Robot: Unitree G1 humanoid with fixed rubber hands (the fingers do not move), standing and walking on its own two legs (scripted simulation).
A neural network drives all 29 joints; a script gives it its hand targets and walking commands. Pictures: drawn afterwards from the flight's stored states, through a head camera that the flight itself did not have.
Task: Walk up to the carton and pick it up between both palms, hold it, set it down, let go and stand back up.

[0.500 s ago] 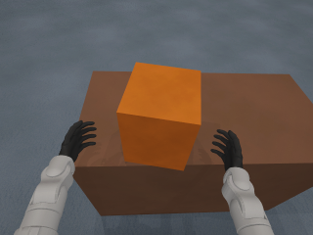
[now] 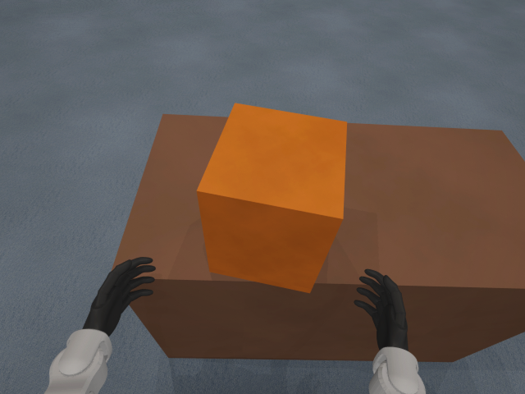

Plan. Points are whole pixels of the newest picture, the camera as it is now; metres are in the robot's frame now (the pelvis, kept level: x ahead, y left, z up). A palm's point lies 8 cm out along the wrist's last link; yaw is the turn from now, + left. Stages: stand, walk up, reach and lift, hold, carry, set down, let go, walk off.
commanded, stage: set down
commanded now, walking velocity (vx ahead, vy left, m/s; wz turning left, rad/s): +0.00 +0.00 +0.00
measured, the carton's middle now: (273, 201) +0.43 +0.02 +0.01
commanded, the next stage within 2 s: let go in 1.26 s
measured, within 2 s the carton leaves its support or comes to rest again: neither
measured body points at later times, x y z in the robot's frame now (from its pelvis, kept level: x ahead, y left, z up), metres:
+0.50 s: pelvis +0.01 +0.00 +0.00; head +0.00 +0.01 +0.45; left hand +0.20 +0.24 -0.05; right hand +0.20 -0.19 -0.05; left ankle +0.01 +0.10 -0.74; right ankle -0.02 -0.12 -0.74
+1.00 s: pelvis +0.00 -0.02 +0.00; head -0.01 -0.01 +0.45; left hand +0.17 +0.22 -0.07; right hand +0.18 -0.22 -0.07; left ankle +0.01 +0.10 -0.74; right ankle -0.02 -0.12 -0.74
